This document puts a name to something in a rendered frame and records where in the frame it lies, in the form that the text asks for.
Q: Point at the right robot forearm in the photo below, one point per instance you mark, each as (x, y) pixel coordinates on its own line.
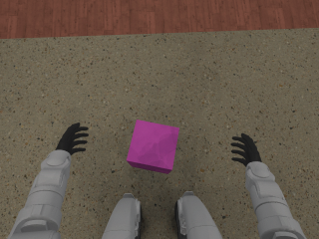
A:
(275, 220)

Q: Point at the carton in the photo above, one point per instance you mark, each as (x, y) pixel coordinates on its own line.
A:
(153, 146)

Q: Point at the left robot forearm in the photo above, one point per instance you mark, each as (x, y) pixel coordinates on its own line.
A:
(42, 210)

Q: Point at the left robot hand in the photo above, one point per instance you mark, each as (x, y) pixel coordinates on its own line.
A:
(67, 142)

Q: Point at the robot right shin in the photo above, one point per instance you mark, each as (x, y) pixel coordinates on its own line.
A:
(183, 225)

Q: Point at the right robot foot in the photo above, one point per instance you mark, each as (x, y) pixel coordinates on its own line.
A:
(176, 217)

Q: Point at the right robot hand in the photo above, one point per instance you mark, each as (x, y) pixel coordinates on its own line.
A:
(250, 152)

